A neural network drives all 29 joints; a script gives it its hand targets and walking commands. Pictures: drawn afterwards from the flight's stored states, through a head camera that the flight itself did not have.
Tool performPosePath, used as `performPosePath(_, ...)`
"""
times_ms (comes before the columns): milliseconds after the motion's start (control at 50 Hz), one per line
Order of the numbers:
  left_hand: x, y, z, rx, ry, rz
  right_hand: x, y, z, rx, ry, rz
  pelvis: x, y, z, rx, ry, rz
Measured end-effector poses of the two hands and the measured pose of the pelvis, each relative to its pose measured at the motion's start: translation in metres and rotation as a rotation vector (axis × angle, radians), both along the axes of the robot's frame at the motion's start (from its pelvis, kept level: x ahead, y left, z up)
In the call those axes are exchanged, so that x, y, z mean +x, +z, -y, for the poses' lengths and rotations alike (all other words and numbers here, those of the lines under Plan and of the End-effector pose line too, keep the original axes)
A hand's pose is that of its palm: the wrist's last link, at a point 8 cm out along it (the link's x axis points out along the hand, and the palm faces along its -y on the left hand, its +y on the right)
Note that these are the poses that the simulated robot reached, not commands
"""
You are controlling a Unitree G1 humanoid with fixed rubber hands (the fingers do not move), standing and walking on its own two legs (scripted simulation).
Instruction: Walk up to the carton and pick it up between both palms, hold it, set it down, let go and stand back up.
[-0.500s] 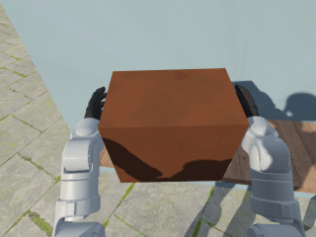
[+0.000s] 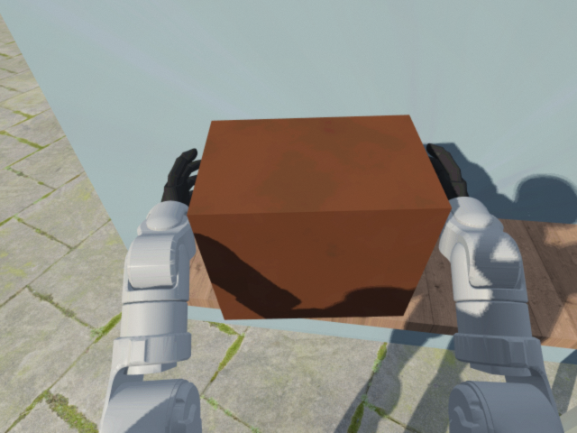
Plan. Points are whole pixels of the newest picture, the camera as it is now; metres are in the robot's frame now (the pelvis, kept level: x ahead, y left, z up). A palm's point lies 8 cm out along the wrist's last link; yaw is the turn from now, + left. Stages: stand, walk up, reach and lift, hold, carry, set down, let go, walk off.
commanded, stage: hold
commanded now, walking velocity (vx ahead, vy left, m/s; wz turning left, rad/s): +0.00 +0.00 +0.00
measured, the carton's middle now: (311, 222) +0.36 +0.00 +0.14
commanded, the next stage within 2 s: none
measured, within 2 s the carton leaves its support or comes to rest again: neither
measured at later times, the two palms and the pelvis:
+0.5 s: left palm (169, 215) +0.35 +0.19 +0.17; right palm (437, 209) +0.35 -0.16 +0.17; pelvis +0.01 +0.00 +0.00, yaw +1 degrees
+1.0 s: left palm (177, 214) +0.35 +0.18 +0.17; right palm (447, 210) +0.34 -0.17 +0.17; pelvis +0.00 +0.00 +0.00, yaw +0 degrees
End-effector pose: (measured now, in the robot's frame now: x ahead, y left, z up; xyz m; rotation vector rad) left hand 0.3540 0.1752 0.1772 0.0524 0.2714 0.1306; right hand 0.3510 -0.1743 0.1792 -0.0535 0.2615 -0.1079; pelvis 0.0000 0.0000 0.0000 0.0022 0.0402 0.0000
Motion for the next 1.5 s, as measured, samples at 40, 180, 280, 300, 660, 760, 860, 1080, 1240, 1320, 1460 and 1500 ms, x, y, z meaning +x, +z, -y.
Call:
performPosePath(40,0.001,-0.002,-0.001,0.002,0.001,-0.005,0.002,-0.001,-0.001,-0.002,0.003,-0.005,0.002,0.0,0.001,0.0,0.0,0.001)
performPosePath(180,0.002,-0.005,-0.005,0.017,0.008,-0.011,0.008,-0.005,-0.005,-0.004,0.016,-0.011,0.008,0.001,0.001,-0.001,0.001,0.007)
performPosePath(280,0.0,-0.005,-0.01,0.021,0.015,-0.009,0.007,-0.007,-0.01,0.002,0.021,-0.008,0.011,0.001,0.0,-0.001,0.008,0.01)
performPosePath(300,0.0,-0.005,-0.01,0.018,0.016,-0.009,0.007,-0.007,-0.011,0.002,0.022,-0.008,0.012,0.001,0.0,-0.001,0.009,0.012)
performPosePath(660,-0.015,-0.009,-0.01,0.01,0.006,-0.013,-0.012,-0.01,-0.01,0.005,0.006,-0.012,0.005,0.001,-0.005,-0.002,0.011,0.025)
performPosePath(760,-0.015,-0.007,-0.007,0.005,0.005,-0.009,-0.013,-0.008,-0.007,0.006,0.003,-0.009,0.001,0.001,-0.005,-0.001,0.01,0.02)
performPosePath(860,-0.013,-0.008,-0.005,0.0,0.007,-0.018,-0.01,-0.008,-0.005,0.008,0.003,-0.017,-0.001,0.0,-0.004,-0.001,0.007,0.017)
performPosePath(1080,-0.004,-0.003,-0.002,0.015,0.003,0.0,-0.002,-0.004,-0.002,0.005,0.005,0.002,0.002,0.0,0.0,-0.001,0.003,0.001)
performPosePath(1240,0.0,-0.007,-0.004,0.009,0.01,-0.019,0.005,-0.007,-0.004,0.005,0.012,-0.017,0.009,0.001,0.001,-0.001,0.005,0.011)
performPosePath(1320,-0.001,-0.008,-0.006,0.015,0.014,-0.015,0.005,-0.009,-0.007,0.007,0.016,-0.013,0.011,0.001,0.001,-0.001,0.006,0.012)
performPosePath(1460,-0.005,-0.009,-0.011,0.008,0.019,-0.01,0.003,-0.007,-0.011,0.001,0.019,-0.008,0.014,0.001,-0.001,-0.002,0.012,0.018)
performPosePath(1500,-0.007,-0.009,-0.012,0.008,0.02,-0.012,0.001,-0.008,-0.013,0.003,0.02,-0.01,0.014,0.001,-0.002,-0.002,0.012,0.02)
